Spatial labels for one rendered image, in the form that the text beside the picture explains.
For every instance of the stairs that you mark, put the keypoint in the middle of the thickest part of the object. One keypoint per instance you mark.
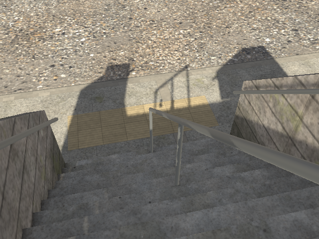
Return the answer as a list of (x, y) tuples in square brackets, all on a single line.
[(223, 193)]

